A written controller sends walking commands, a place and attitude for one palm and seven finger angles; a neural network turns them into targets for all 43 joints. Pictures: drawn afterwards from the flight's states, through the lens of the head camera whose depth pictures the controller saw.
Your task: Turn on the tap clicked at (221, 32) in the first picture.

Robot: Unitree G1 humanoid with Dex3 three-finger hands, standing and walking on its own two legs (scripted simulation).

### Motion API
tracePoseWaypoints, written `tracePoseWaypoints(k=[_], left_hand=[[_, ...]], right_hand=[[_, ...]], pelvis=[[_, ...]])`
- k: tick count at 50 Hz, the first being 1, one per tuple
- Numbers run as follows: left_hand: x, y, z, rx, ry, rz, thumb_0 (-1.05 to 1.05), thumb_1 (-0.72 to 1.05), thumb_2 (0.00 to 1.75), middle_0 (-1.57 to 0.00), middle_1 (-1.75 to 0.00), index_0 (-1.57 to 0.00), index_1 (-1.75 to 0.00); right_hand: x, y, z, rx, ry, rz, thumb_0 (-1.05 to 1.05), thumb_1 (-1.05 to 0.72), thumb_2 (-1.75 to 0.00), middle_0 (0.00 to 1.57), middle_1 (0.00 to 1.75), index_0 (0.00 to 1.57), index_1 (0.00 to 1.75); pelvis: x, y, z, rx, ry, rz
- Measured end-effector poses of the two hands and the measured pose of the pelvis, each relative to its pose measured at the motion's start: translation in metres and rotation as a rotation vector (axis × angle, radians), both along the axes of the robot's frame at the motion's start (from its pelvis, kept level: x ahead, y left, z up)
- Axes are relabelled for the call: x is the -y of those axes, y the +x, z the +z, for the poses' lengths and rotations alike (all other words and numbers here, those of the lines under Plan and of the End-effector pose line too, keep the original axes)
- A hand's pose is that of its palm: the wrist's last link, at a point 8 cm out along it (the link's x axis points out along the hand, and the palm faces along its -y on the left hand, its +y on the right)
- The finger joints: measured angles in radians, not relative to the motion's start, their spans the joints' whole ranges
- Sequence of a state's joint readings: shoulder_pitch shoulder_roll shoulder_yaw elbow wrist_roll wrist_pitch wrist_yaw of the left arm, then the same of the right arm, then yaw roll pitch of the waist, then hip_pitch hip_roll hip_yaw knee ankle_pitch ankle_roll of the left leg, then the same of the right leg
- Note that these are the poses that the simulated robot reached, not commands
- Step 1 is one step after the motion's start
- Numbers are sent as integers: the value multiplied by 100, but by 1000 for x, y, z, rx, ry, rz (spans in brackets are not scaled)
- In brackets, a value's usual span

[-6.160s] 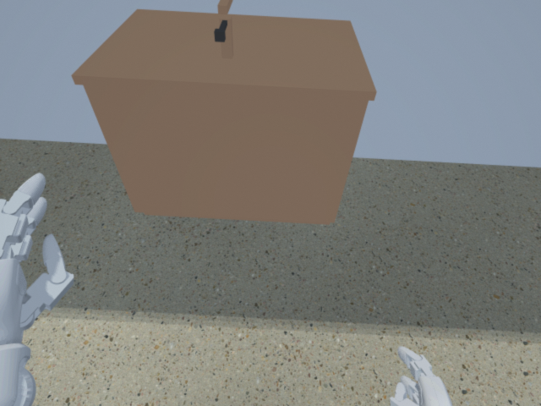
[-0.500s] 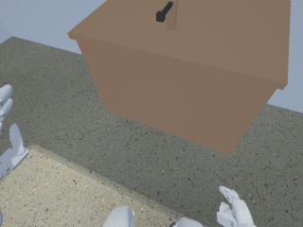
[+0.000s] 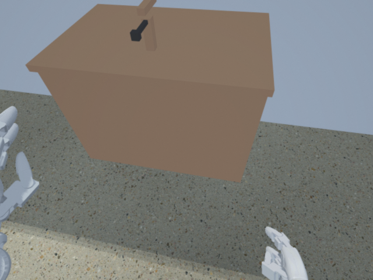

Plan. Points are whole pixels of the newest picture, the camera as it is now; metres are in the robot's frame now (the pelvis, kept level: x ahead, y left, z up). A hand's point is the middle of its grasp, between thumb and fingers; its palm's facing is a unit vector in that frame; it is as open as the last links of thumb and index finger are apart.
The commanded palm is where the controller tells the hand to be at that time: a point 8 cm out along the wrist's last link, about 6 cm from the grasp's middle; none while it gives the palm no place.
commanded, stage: turn to face it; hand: left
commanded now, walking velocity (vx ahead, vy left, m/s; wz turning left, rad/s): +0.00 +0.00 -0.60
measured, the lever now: (135, 35) +0.81 +0.27 +0.12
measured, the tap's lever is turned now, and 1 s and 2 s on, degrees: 0 0 0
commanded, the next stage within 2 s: take the last steps up to it in 0.70 s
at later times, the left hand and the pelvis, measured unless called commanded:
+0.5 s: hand (94, 185) +0.21 +0.16 +0.18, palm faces +0.19 -0.88 -0.44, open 7.4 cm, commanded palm +0.17 +0.21 +0.19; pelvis -0.06 -0.02 +0.01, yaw -15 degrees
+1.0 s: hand (152, 210) +0.18 +0.07 +0.19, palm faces +0.02 -0.88 -0.47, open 7.4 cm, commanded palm +0.15 +0.14 +0.19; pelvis -0.11 -0.06 +0.01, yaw -22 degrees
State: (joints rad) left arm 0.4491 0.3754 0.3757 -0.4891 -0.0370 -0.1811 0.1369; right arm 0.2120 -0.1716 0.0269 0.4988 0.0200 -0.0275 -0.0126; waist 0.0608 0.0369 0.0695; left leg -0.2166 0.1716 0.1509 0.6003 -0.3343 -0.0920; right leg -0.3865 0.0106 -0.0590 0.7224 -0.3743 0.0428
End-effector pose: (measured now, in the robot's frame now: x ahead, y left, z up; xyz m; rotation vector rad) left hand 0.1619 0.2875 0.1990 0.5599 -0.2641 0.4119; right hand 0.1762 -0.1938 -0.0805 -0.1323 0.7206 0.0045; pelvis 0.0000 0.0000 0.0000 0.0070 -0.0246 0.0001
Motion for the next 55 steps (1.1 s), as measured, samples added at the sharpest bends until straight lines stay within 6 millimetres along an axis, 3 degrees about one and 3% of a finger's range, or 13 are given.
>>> tracePoseWaypoints(k=[5, 10, 18, 22, 27, 33, 36, 40, 44, 48, 55], left_hand=[[42, 20, -7, 12, -9, -97, 2, 89, 90, -21, -30, -21, -31], [71, 24, 0, -29, -4, -220, 2, 89, 90, -21, -30, -22, -31], [75, 21, 11, 1, 34, -296, 1, 89, 89, -21, -30, -22, -31], [74, 19, 3, 25, -9, -314, 1, 89, 90, -21, -30, -22, -31], [86, 17, 0, 10, -30, -321, 1, 89, 90, -21, -30, -22, -31], [130, 18, -1, 14, 5, -382, 2, 89, 90, -20, -30, -21, -31], [157, 20, -1, 25, 15, -434, 2, 89, 90, -21, -30, -21, -31], [177, 15, 1, -15, 15, -494, 1, 89, 90, -21, -30, -22, -31], [181, 6, 6, -42, 44, -529, 1, 89, 89, -21, -30, -22, -31], [173, 1, 8, -23, 37, -519, 1, 89, 89, -21, -30, -22, -31], [154, -1, 0, 27, -13, -454, 1, 89, 90, -21, -30, -22, -31]], right_hand=[[24, -31, -26, -83, 14, -29, 1, -90, -90, 20, 30, 20, 30], [63, -71, -19, -154, -36, -154, 2, -90, -89, 20, 30, 20, 30], [108, -122, 4, -161, -139, -301, 2, -91, -90, 20, 30, 20, 30], [112, -138, 13, -124, -173, -338, 2, -91, -90, 19, 30, 20, 30], [102, -151, 14, -62, -112, -381, 2, -91, -90, 19, 30, 20, 30], [96, -167, -6, -23, -5, -377, 1, -90, -90, 20, 30, 20, 30], [104, -182, -19, -51, 21, -388, 1, -90, -90, 20, 30, 20, 30], [123, -210, -18, -113, 3, -455, 2, -90, -89, 20, 30, 21, 30], [141, -238, -7, -141, -54, -520, 2, -90, -90, 20, 30, 20, 30], [155, -258, 4, -162, -129, -546, 2, -91, -90, 20, 30, 20, 30], [160, -264, 11, -120, -180, -574, 2, -91, -90, 19, 30, 20, 30]], pelvis=[[20, -17, -8, 17, -4, -44], [27, -29, 1, 0, 19, -112], [25, -42, 7, -31, 33, -193], [21, -53, 4, -18, 29, -229], [26, -60, 8, -8, -2, -274], [49, -75, -1, -9, -15, -344], [59, -89, -4, -5, -28, -348], [64, -100, 3, -18, 8, -387], [66, -106, 10, -36, 25, -405], [65, -108, 12, -46, 23, -399], [64, -102, 9, -21, 1, -378]])
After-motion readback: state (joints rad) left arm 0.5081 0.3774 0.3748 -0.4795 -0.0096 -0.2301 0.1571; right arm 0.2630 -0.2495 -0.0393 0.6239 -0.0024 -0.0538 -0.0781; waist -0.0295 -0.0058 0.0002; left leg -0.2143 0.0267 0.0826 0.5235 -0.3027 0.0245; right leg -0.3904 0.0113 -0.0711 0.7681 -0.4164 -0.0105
